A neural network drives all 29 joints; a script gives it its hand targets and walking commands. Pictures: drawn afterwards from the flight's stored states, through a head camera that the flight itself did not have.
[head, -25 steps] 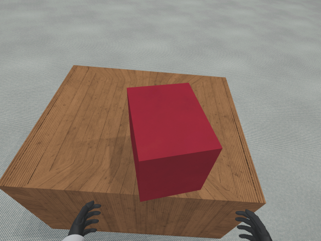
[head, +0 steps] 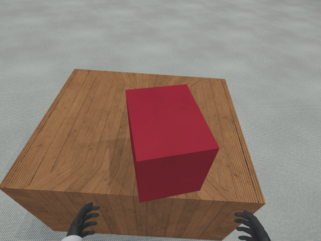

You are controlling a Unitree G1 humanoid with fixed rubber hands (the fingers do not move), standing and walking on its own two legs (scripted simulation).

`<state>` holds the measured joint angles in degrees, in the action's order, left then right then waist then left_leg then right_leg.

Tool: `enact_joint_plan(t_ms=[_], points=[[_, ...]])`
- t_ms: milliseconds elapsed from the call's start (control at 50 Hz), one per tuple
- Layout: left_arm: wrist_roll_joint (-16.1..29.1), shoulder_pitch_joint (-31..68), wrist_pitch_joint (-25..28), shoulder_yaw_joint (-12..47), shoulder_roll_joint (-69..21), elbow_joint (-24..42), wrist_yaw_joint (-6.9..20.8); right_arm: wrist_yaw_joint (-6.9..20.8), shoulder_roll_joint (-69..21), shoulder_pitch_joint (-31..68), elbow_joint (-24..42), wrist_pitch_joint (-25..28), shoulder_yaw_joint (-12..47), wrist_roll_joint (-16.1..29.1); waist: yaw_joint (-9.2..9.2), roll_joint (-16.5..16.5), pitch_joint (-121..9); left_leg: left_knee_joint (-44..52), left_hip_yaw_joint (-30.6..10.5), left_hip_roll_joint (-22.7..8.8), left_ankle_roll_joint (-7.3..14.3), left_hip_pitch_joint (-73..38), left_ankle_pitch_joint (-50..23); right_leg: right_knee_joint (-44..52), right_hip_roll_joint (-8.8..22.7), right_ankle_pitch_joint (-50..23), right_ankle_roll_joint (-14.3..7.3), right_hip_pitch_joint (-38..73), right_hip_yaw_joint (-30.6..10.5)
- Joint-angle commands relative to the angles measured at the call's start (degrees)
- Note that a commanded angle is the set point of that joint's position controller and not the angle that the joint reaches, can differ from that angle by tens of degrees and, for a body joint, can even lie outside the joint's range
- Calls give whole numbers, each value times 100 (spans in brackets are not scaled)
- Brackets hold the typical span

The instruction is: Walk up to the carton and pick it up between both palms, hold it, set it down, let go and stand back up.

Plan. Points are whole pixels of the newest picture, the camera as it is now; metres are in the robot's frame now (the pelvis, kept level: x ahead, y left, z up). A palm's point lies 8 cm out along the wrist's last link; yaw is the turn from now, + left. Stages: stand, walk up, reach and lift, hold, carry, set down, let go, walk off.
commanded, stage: let go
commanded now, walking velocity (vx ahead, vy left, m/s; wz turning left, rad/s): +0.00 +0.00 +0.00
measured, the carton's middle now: (163, 141) +0.47 -0.01 -0.08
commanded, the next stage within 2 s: stand in 0.20 s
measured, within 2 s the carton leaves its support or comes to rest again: neither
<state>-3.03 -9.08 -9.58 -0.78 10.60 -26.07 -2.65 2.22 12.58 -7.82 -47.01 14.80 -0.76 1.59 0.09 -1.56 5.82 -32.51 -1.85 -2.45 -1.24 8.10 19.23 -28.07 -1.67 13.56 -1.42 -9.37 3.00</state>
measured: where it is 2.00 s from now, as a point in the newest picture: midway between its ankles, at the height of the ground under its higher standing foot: outside the picture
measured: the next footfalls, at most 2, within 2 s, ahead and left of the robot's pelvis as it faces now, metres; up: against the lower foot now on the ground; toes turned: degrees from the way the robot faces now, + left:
none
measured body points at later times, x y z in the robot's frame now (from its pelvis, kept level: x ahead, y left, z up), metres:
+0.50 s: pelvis +0.00 +0.00 +0.00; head -0.02 +0.01 +0.45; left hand +0.15 +0.27 -0.11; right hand +0.13 -0.26 -0.10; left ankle -0.01 +0.13 -0.73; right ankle +0.02 -0.11 -0.73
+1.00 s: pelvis +0.00 +0.00 +0.00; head -0.02 +0.01 +0.45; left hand +0.10 +0.28 -0.13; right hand +0.12 -0.26 -0.11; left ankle -0.01 +0.13 -0.73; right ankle +0.02 -0.11 -0.73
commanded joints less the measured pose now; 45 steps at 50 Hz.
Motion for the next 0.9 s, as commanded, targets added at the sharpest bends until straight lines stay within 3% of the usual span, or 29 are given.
enact_joint_plan(t_ms=[0, 140, 180, 200, 220, 240, 260, 280, 300, 340, 360, 380, 440, 460, 480, 500, 560, 580, 600, 620, 640, 660, 680, 720, 740, 760, 800, 860, 880], points=[[16, 129, 54, -218, 721, 950, 54, -105, 406, 329, 878, 64, -543, -229, -4, 366, -705, 1279, 649, 284, -118, -217, -1437, 625, 164, -1189, 30, 631, -148], [29, 90, 111, -197, 749, 933, 69, -102, 404, 279, 789, 49, -515, -210, -38, 360, -765, 1256, 610, 259, -155, -301, -1502, 667, 210, -1281, 27, 698, -199], [23, 107, 127, -206, 731, 900, 77, -95, 432, 322, 887, 58, -524, -264, 41, 262, -697, 1311, 612, 238, -117, -298, -1478, 656, 180, -1254, 1, 654, -198], [179, 303, 600, -522, 1345, -61, 116, -241, 1475, -190, 554, -587, -310, -411, 136, 145, -1432, 782, -153, -309, 167, 396, -2302, 140, 533, -1004, 23, 535, -349], [229, 139, 770, -472, 1472, -111, 163, -281, 1655, -263, 670, -812, -356, -411, 123, 185, -1636, 702, -118, -339, 233, 317, -1426, 373, 535, -544, 64, 553, -421], [233, 213, 878, -456, 1493, -234, 219, -315, 1676, -138, 666, -974, -368, -421, 124, 165, -1305, 769, -52, -225, 224, 572, -1024, 390, 557, -454, 100, 469, -361], [201, 225, 951, -415, 1453, -337, 213, -321, 1585, -151, 690, -1075, -359, -428, 109, 409, -706, 776, -95, -214, 231, 891, -1024, 489, 651, -497, 40, 283, -545], [186, 219, 1010, -419, 1496, -575, 220, -349, 1490, -334, 572, -1151, -320, -397, 32, 233, -798, 847, -151, -236, 276, 674, -817, 502, 667, -107, 13, 104, -580], [160, 324, 1037, -398, 1537, -671, 252, -334, 1607, -204, 578, -1185, -322, -432, 89, 409, -620, 885, -100, -162, 292, 826, -376, 608, 639, -73, 32, 15, -633], [142, 405, 1133, -393, 1489, -901, 290, -329, 1648, -310, 522, -1169, -342, -353, 63, 70, -604, 907, -227, -243, 366, 818, -477, 612, 696, -142, 8, -11, -625], [146, 251, 1166, -391, 1592, -1071, 309, -318, 1687, -220, 478, -1193, -341, -383, 113, 390, -659, 889, -163, -201, 332, 844, -496, 647, 651, -263, 43, 136, -632], [139, 257, 1180, -353, 1615, -1173, 314, -295, 1598, -245, 518, -1154, -320, -385, 53, 484, -539, 942, -131, -183, 331, 885, -424, 678, 680, -320, 43, 31, -701], [152, 431, 1205, -361, 1700, -1500, 307, -300, 1706, -175, 473, -1219, -343, -355, 45, 290, -577, 1021, -205, -244, 300, 708, -607, 708, 644, -281, 80, 32, -607], [172, 340, 1235, -330, 1667, -1622, 311, -301, 1732, -208, 480, -1213, -323, -338, 100, 530, -687, 1034, -249, -287, 316, 723, -639, 678, 704, -415, 51, 137, -695], [182, 506, 1264, -296, 1620, -1712, 309, -315, 1712, -108, 448, -1197, -368, -310, 34, 457, -716, 1063, -393, -309, 314, 574, -843, 691, 702, -471, 39, 49, -649], [159, 418, 1260, -289, 1703, -1764, 320, -311, 1863, -86, 490, -1197, -404, -375, 100, 587, -658, 1030, -315, -252, 334, 720, -711, 693, 689, -642, 60, 146, -603], [173, 432, 1262, -327, 1885, -2109, 303, -275, 1727, -259, 383, -1235, -291, -296, 66, 478, -639, 1089, -281, -307, 285, 644, -948, 730, 710, -738, 40, 217, -634], [205, 400, 1262, -288, 1773, -2131, 299, -285, 1639, -213, 363, -1230, -304, -309, 100, 638, -595, 1025, -276, -295, 304, 717, -872, 757, 793, -802, 17, 214, -756], [206, 572, 1238, -274, 1854, -2210, 314, -291, 1653, -201, 370, -1254, -299, -297, -9, 458, -448, 1042, -327, -322, 295, 644, -895, 795, 803, -753, -4, 41, -781], [223, 465, 1244, -297, 1926, -2249, 308, -301, 1608, -248, 283, -1258, -245, -334, 77, 458, -539, 1113, -311, -335, 363, 672, -828, 746, 755, -629, 29, 176, -746], [201, 466, 1258, -293, 1942, -2377, 289, -309, 1610, -188, 281, -1275, -236, -316, 46, 737, -466, 1125, -262, -330, 326, 638, -833, 757, 810, -668, 25, 80, -827], [196, 557, 1260, -291, 1999, -2368, 284, -296, 1658, -57, 358, -1269, -264, -368, 60, 742, -582, 1135, -311, -337, 330, 618, -804, 717, 804, -636, -14, 71, -847], [199, 432, 1261, -293, 1972, -2457, 310, -320, 1750, -157, 276, -1272, -302, -335, 73, 520, -577, 1184, -414, -358, 331, 634, -891, 750, 751, -653, 9, 183, -689], [220, 455, 1256, -278, 1967, -2517, 298, -327, 1719, -92, 283, -1253, -267, -310, 109, 746, -486, 1161, -336, -331, 319, 691, -915, 787, 762, -826, 30, 170, -737], [206, 615, 1243, -304, 2007, -2565, 297, -314, 1650, -208, 286, -1242, -272, -298, -25, 583, -504, 1208, -338, -363, 291, 577, -914, 747, 735, -664, -9, 85, -749], [197, 580, 1228, -289, 1959, -2629, 288, -338, 1716, -134, 217, -1224, -283, -320, 61, 599, -408, 1179, -390, -368, 313, 508, -952, 877, 735, -628, -19, 5, -737], [214, 513, 1263, -244, 1966, -2695, 315, -324, 1773, -24, 215, -1252, -322, -341, 24, 814, -389, 1176, -362, -300, 304, 665, -784, 830, 769, -781, 19, 112, -768], [191, 633, 1265, -301, 2025, -2734, 292, -348, 1773, -90, 143, -1255, -318, -333, 54, 404, -542, 1153, -330, -349, 321, 441, -969, 802, 719, -690, -33, 46, -727], [220, 622, 1263, -271, 2005, -2776, 299, -348, 1819, -99, 151, -1284, -321, -319, 22, 569, -341, 1108, -369, -343, 319, 532, -871, 882, 751, -601, -39, -71, -800]])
